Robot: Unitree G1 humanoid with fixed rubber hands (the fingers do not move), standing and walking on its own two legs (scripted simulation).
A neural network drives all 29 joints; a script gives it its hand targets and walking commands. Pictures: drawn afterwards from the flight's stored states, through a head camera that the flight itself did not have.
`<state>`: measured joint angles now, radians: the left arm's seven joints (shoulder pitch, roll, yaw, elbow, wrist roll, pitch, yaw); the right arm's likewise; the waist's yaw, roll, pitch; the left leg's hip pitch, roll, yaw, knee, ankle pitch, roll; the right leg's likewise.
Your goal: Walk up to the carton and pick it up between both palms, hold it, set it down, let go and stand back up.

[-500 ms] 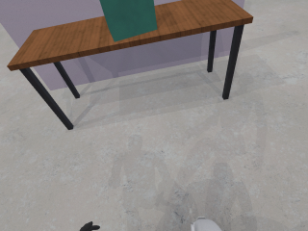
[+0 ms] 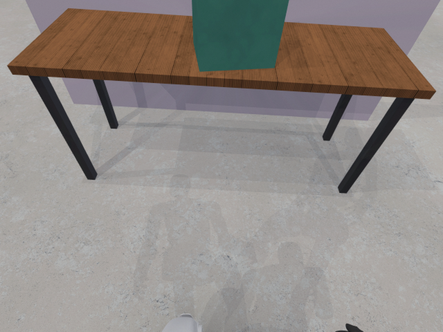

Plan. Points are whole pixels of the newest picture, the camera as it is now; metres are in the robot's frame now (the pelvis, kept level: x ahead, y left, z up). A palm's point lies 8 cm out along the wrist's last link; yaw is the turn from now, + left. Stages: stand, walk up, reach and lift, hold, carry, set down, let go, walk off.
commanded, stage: walk up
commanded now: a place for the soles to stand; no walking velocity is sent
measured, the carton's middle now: (234, 17) +1.07 +0.03 +0.09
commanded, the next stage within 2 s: none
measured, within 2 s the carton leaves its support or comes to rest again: neither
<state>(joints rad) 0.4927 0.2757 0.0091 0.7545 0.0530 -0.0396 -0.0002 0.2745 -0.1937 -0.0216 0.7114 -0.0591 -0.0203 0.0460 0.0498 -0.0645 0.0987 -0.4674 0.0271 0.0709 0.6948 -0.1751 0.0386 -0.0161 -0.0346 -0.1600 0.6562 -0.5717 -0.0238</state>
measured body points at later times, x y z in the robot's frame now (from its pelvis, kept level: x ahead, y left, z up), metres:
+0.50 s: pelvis +0.20 -0.04 +0.00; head +0.21 -0.07 +0.45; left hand +0.35 +0.19 -0.09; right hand +0.16 -0.30 -0.15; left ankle +0.12 +0.10 -0.70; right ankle +0.30 -0.16 -0.71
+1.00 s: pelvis +0.36 -0.01 +0.00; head +0.38 +0.02 +0.45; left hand +0.35 +0.25 -0.15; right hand +0.47 -0.27 -0.10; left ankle +0.45 +0.11 -0.71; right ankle +0.30 -0.15 -0.70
